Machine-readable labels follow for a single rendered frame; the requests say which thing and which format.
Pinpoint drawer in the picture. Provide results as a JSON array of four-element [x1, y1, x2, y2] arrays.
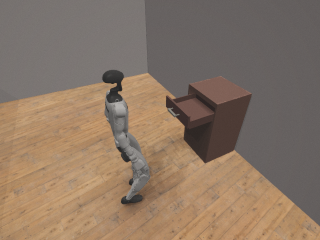
[[166, 93, 215, 129]]

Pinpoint right robot forearm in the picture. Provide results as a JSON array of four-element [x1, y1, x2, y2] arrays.
[[117, 135, 139, 163]]

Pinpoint robot left shin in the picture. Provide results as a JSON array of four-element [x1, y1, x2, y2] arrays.
[[131, 154, 143, 180]]

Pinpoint left robot foot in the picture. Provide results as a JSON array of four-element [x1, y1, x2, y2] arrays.
[[129, 178, 134, 186]]

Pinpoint robot right hand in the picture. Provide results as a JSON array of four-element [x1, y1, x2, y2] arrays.
[[133, 159, 149, 175]]

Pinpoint robot left upper arm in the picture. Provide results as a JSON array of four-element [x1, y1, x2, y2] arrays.
[[104, 90, 110, 118]]

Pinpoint robot right upper arm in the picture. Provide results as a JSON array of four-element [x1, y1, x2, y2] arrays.
[[113, 103, 127, 142]]

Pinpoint cabinet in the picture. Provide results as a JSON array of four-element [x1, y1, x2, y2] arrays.
[[183, 76, 252, 163]]

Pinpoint handle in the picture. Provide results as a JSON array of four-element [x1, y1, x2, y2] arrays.
[[167, 108, 180, 118]]

